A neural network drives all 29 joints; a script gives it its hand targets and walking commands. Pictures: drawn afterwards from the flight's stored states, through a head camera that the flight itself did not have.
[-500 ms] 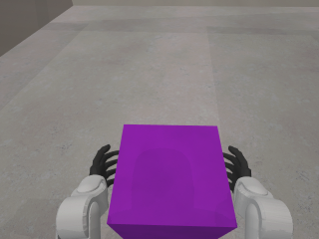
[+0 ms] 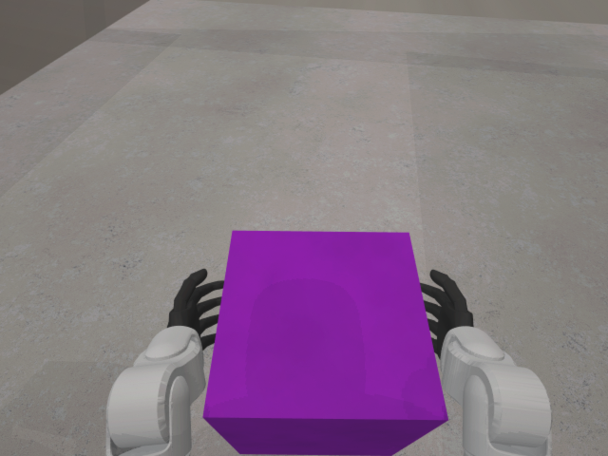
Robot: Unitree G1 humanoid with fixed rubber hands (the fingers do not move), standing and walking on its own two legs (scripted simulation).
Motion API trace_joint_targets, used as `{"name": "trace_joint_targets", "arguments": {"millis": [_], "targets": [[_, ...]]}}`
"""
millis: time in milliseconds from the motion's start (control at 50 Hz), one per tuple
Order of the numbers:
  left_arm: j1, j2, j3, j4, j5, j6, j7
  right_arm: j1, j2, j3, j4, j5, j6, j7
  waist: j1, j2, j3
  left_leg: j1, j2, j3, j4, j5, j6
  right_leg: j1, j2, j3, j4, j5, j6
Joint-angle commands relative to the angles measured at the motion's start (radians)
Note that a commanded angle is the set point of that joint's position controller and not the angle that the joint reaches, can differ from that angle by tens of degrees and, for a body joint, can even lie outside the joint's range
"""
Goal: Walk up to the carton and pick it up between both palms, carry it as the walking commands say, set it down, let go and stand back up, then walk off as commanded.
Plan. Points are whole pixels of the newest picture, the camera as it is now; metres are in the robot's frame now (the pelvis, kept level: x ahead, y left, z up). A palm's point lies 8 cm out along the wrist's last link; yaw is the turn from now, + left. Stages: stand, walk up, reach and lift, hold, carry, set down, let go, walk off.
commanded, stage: carry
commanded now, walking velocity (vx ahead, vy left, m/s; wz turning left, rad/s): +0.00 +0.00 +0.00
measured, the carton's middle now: (318, 351) +0.24 +0.00 +0.02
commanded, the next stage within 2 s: none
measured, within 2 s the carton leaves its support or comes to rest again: neither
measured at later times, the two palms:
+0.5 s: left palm (198, 317) +0.25 +0.14 +0.09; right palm (457, 320) +0.25 -0.16 +0.09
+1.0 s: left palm (209, 308) +0.26 +0.13 +0.10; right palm (463, 310) +0.27 -0.17 +0.09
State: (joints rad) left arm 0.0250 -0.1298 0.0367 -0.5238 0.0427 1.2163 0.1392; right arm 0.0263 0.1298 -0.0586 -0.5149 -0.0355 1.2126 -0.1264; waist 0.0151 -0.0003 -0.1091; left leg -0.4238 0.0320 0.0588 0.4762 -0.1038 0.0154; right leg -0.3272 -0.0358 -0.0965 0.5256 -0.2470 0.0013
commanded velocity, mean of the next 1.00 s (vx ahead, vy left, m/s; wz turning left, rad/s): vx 0.00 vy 0.00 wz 0.00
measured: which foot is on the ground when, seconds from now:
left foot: down 0.00-1.00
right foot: down 0.00-1.00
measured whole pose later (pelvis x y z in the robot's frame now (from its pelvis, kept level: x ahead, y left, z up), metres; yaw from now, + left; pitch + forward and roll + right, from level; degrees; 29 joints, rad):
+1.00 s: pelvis +0.03 -0.02 +0.00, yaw +1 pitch +3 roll +0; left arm 0.03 -0.13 0.04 -0.55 0.03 1.23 0.14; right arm 0.02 0.13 -0.05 -0.54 -0.03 1.23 -0.14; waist 0.00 0.01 -0.11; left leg -0.39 0.04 0.03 0.49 -0.16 -0.02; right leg -0.28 -0.03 -0.11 0.54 -0.31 -0.02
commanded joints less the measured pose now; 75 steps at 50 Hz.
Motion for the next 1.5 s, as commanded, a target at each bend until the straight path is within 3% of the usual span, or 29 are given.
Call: {"name": "trace_joint_targets", "arguments": {"millis": [0,520,1480], "targets": [[-0.407,-0.781,-0.643,-0.115,-0.298,-0.021,-0.123,-0.41,0.756,0.626,-0.118,0.288,-0.021,0.126,-0.006,0.024,-0.169,0.117,0.1,-0.127,-0.112,-0.146,0.015,0.015,-0.075,0.096,-0.107,-0.083,-0.029],[-0.395,-0.764,-0.619,-0.12,-0.287,-0.013,-0.114,-0.411,0.744,0.639,-0.132,0.295,-0.015,0.11,-0.013,0.004,-0.184,0.16,0.088,-0.114,-0.049,0.033,0.016,0.04,-0.098,0.104,-0.099,0.026,-0.039],[-0.384,-0.758,-0.606,-0.138,-0.289,0.001,-0.113,-0.406,0.746,0.644,-0.157,0.296,-0.002,0.099,-0.016,-0.006,-0.178,0.171,0.081,-0.11,-0.012,0.071,-0.007,0.085,-0.104,0.088,-0.095,0.178,-0.047]]}}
